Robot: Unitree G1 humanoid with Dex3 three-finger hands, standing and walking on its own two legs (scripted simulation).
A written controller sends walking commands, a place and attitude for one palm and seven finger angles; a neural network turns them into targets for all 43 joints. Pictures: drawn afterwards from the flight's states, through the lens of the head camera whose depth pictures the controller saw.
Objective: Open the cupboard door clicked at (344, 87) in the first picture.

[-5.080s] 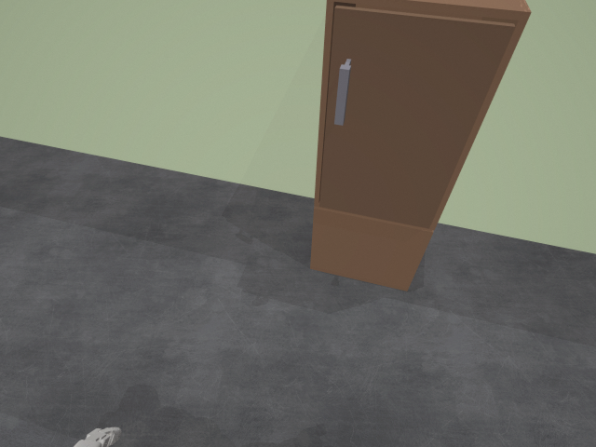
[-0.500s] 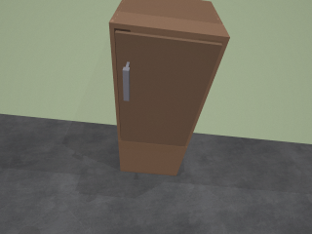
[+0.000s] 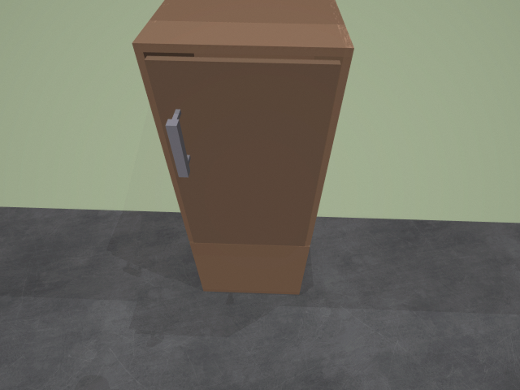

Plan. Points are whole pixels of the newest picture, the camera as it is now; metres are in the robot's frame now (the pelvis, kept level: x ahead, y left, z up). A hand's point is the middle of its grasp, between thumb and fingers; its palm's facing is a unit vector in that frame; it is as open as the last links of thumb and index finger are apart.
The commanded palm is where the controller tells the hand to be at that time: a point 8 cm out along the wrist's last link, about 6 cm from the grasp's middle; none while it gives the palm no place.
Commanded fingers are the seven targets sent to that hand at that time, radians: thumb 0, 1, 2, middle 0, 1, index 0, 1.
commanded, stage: come to a stop and stand still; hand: left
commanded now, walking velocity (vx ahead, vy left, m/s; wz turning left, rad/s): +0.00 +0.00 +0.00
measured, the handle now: (180, 144) +0.58 +0.20 +0.05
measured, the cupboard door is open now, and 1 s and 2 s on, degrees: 0 0 0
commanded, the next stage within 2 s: look again from close up in 0.18 s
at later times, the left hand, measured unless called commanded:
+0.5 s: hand out of the picture -0.05 +0.18 -0.18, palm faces +0.03 -0.98 -0.18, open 7.4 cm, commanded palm none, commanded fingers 0.00 0.90 0.90 -0.20 -0.30 -0.20 -0.30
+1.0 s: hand out of the picture -0.03 +0.19 -0.17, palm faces -0.01 -0.98 -0.19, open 7.3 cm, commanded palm none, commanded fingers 0.00 0.90 0.90 -0.20 -0.30 -0.20 -0.30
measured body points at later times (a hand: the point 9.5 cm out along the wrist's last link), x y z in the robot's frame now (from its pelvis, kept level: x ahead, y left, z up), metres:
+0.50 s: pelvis -0.02 +0.02 +0.00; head -0.01 +0.02 +0.45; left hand -0.05 +0.23 -0.16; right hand +0.00 -0.21 -0.16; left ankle -0.05 +0.13 -0.74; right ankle -0.02 -0.09 -0.74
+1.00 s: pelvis -0.02 +0.02 +0.00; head -0.02 +0.01 +0.45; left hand -0.03 +0.24 -0.16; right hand -0.06 -0.18 -0.17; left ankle -0.05 +0.13 -0.74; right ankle -0.02 -0.09 -0.74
